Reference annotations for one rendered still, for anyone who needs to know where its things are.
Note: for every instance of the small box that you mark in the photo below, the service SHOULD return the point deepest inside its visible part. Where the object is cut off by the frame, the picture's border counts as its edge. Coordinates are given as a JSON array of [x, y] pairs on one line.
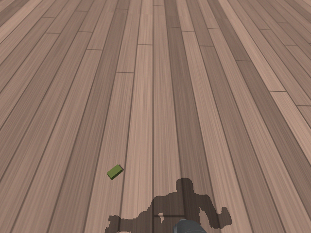
[[114, 172]]

